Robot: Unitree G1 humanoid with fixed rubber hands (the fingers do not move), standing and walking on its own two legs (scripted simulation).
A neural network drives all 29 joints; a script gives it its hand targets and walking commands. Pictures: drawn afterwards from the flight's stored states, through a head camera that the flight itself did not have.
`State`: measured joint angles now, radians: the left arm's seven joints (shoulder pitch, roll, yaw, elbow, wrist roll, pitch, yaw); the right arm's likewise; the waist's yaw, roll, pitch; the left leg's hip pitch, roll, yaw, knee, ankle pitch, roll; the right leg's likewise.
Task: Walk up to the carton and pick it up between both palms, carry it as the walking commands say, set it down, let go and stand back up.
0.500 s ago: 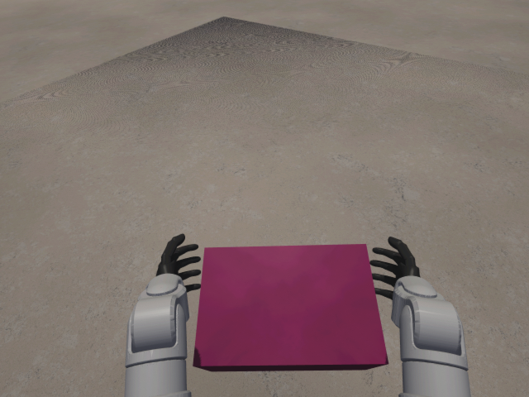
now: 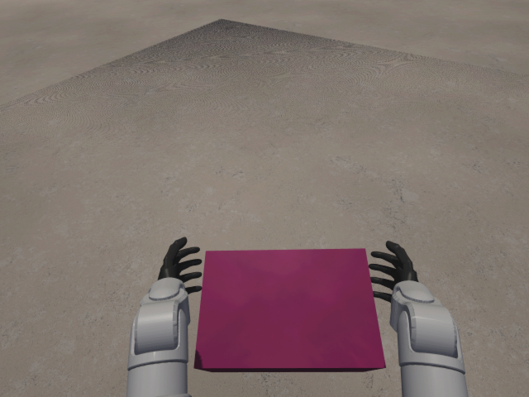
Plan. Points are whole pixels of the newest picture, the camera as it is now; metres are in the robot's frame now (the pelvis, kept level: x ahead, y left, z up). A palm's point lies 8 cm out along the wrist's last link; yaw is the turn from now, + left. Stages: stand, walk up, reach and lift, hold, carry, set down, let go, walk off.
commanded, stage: carry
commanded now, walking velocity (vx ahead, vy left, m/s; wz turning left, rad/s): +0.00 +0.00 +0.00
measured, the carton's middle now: (285, 312) +0.29 +0.00 -0.04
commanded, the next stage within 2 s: hold in 0.42 s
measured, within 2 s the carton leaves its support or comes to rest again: neither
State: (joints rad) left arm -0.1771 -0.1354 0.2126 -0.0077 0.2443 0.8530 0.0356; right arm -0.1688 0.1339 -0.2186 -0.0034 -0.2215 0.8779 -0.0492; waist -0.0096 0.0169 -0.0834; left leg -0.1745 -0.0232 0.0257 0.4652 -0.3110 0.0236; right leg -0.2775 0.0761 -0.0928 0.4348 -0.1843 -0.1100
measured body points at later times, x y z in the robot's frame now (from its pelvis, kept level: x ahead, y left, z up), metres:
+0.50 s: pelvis +0.00 -0.01 +0.00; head -0.02 -0.02 +0.45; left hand +0.29 +0.17 +0.04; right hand +0.28 -0.18 +0.02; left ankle -0.04 +0.11 -0.74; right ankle +0.03 -0.05 -0.74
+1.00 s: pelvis -0.03 +0.03 +0.00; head -0.03 +0.02 +0.45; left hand +0.31 +0.19 +0.03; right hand +0.30 -0.16 +0.01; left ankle -0.04 +0.12 -0.74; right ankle +0.03 -0.05 -0.74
